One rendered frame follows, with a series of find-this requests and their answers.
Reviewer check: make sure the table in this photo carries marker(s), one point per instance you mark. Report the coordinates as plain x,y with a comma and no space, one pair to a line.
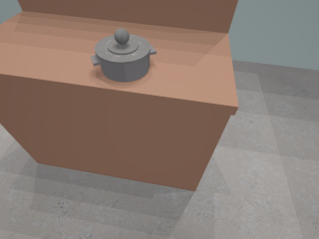
161,129

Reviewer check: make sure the knob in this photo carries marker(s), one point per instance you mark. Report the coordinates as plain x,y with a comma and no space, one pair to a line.
122,36

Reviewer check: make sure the pot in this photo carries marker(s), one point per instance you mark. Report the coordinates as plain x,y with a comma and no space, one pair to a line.
124,72

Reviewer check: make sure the lid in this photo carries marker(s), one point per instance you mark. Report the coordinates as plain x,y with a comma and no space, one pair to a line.
110,51

